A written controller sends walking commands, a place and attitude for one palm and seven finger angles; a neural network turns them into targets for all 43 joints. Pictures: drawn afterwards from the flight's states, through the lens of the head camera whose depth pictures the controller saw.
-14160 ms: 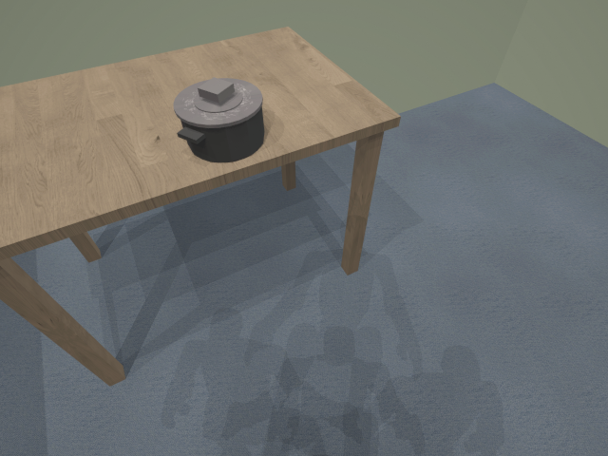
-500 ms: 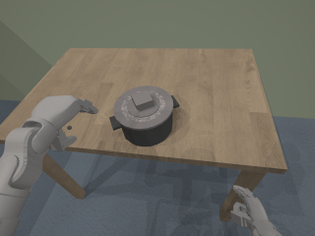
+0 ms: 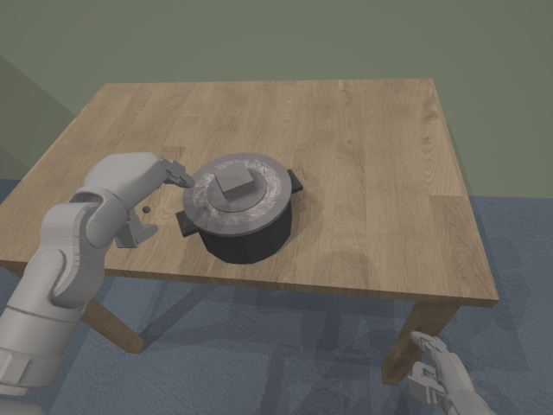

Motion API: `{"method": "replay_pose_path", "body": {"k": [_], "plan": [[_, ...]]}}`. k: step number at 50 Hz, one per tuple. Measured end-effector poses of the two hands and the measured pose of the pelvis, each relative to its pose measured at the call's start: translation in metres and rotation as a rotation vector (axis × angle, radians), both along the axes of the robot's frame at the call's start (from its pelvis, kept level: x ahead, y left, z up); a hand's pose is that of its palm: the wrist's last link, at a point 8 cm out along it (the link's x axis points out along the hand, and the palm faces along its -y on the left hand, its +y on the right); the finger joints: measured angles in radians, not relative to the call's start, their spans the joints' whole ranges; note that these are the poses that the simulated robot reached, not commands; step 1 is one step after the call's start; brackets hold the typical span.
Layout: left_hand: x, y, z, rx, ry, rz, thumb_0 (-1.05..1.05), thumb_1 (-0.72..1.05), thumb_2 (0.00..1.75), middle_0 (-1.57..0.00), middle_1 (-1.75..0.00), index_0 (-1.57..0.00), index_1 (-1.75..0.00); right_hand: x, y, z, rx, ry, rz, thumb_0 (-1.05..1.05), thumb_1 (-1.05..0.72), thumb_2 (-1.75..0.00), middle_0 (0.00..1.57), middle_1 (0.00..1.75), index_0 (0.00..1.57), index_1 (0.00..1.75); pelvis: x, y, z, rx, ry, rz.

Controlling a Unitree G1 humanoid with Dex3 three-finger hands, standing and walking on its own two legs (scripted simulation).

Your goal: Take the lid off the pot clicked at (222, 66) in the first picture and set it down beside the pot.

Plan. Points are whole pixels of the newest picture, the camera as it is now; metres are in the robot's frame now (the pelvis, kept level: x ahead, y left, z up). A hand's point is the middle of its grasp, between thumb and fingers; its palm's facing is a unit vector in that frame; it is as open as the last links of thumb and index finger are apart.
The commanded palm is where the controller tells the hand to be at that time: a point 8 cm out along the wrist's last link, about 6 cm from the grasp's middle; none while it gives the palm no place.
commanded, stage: move the open hand above the knob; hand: left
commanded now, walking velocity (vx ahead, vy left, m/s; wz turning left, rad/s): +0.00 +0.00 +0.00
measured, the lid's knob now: (234, 179) +0.46 +0.12 +0.07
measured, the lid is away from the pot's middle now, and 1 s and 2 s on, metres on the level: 0.00 0.00 0.00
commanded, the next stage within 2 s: lower the open fingers around the knob in 1.78 s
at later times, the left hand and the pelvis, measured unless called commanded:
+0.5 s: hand (183, 185) +0.38 +0.17 +0.14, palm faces -0.20 -0.06 -0.98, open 9.9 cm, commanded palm +0.37 +0.17 +0.21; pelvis +0.00 +0.00 +0.00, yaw +0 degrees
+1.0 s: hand (226, 161) +0.43 +0.11 +0.14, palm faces -0.23 -0.05 -0.97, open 9.9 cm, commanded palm +0.42 +0.12 +0.21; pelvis +0.01 +0.00 +0.00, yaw -1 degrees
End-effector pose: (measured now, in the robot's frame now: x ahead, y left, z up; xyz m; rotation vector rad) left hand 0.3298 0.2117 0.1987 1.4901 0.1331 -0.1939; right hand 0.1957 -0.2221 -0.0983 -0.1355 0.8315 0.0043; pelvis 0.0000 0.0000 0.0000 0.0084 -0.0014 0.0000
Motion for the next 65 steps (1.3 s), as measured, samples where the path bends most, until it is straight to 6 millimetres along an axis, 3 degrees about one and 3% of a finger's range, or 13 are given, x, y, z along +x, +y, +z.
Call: {"method": "replay_pose_path", "body": {"k": [22,52,59,65], "plan": [[0.040,-0.033,-0.002,-0.001,0.001,-0.026,0.00,-0.26,1.41,-0.86,-0.09,-0.86,-0.08,0.002,0.005,-0.004,0.026,0.016,-0.019,0.01,-0.91,-0.89,0.20,0.30,0.20,0.30,0.004,0.001,-0.002,0.006,0.018,-0.003],[0.100,-0.097,-0.001,0.009,0.015,-0.063,0.00,-0.26,1.41,-0.86,-0.09,-0.86,-0.08,-0.025,-0.019,-0.022,0.029,0.115,-0.115,0.01,-0.91,-0.89,0.19,0.30,0.20,0.30,0.013,-0.005,-0.004,0.015,0.055,-0.016],[0.108,-0.103,0.001,0.000,0.010,-0.062,0.00,-0.26,1.41,-0.86,-0.09,-0.86,-0.08,-0.027,-0.022,-0.023,0.036,0.119,-0.131,0.01,-0.91,-0.89,0.19,0.30,0.20,0.30,0.016,-0.006,-0.004,0.018,0.064,-0.023],[0.109,-0.095,-0.003,0.000,0.026,-0.037,0.00,-0.26,1.41,-0.86,-0.09,-0.86,-0.08,-0.024,-0.022,-0.021,0.033,0.115,-0.131,0.01,-0.91,-0.89,0.19,0.30,0.20,0.30,0.018,-0.006,-0.004,0.018,0.063,-0.025]]}}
